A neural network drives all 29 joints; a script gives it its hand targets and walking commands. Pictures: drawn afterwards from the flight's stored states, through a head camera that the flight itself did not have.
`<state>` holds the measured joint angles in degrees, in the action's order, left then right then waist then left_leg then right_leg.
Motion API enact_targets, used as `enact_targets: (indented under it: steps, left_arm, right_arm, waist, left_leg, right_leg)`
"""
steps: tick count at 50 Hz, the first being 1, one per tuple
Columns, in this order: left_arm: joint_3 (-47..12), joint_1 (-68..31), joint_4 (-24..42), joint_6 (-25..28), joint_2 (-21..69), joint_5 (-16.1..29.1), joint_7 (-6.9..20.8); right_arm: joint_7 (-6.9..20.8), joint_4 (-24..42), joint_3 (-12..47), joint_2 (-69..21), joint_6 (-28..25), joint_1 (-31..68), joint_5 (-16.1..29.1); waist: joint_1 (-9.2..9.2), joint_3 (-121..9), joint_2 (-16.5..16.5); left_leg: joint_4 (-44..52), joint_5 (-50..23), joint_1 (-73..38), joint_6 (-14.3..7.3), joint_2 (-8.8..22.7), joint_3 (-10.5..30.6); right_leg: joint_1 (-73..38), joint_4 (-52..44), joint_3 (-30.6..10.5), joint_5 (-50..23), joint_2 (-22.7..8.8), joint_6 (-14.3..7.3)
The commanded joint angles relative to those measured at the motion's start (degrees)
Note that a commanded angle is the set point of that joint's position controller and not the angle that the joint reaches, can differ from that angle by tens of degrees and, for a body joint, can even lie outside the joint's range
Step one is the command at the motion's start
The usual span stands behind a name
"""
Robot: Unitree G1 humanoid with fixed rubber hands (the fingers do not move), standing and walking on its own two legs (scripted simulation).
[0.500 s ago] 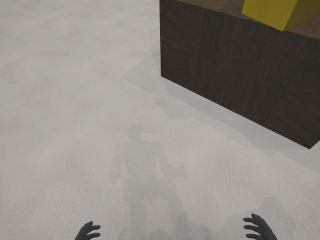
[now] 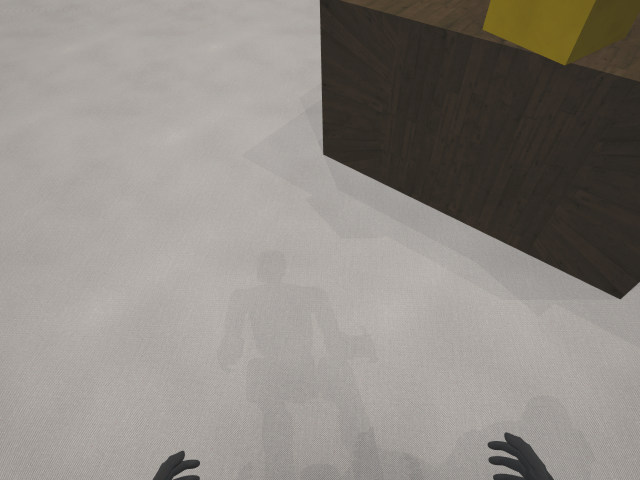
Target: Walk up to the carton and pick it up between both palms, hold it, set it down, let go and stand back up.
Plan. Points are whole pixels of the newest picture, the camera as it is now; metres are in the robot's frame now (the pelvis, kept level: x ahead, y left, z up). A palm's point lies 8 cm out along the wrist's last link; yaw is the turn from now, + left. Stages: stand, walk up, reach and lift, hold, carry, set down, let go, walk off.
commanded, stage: stand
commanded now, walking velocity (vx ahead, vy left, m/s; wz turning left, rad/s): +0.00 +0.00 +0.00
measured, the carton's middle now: out of the picture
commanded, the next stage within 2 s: none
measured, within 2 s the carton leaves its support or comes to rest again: neither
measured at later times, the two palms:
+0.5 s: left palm out of the picture +0.08 +0.24 -0.11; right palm out of the picture +0.09 -0.24 -0.10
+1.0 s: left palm out of the picture +0.06 +0.24 -0.11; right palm out of the picture +0.07 -0.24 -0.11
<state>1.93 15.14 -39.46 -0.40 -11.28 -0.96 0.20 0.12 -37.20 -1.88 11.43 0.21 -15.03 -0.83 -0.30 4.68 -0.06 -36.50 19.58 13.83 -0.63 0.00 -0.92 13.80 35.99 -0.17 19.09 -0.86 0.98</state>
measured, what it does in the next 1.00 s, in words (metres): stands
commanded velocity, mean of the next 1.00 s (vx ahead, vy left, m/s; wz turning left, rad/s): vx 0.00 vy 0.00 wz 0.00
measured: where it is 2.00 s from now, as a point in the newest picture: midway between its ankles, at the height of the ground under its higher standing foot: outside the picture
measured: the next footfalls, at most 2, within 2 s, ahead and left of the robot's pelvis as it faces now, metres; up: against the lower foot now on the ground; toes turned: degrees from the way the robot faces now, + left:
none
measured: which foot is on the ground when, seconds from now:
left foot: down 0.00-1.00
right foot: down 0.00-1.00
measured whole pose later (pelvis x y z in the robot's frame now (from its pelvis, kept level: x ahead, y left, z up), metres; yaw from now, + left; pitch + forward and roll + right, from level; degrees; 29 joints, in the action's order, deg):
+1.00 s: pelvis -0.01 +0.00 +0.01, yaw +0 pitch -3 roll +0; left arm 1.1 17.3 -43.6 -0.1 -11.7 -0.6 0.0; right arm -0.2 -41.3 -1.4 12.0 0.0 -17.4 -0.5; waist -0.2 3.7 0.3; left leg -33.3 16.5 13.6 -0.4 0.1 -0.8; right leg 13.6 32.9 0.0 16.2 -0.9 0.9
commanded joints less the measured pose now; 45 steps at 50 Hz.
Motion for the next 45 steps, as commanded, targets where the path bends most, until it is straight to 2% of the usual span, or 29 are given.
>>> enact_targets:
  steps: [1, 45]
  left_arm:
    - [2.18, -0.67, 6.88, 1.72, -8.24, 0.04, -0.37]
    - [1.48, 2.53, 2.34, 1.82, -9.11, 0.36, -0.54]
  right_arm:
    - [-0.39, 6.71, -2.55, 8.3, -1.8, 0.93, 0.04]
    - [-0.65, 2.24, -1.94, 8.78, -1.8, -2.26, 0.29]
  waist:
    - [0.06, -4.64, 0.33]
    - [0.03, -2.29, 0.25]
  left_leg:
    - [8.92, -12.48, 0.47, -1.46, 5.04, 5.87]
    - [12.13, -6.63, 1.55, -1.39, 4.99, 6.44]
  right_leg:
    - [-0.93, -6.58, -3.88, -11.14, -3.88, -2.31]
    - [0.53, -10.05, -4.53, -6.66, -4.22, -2.51]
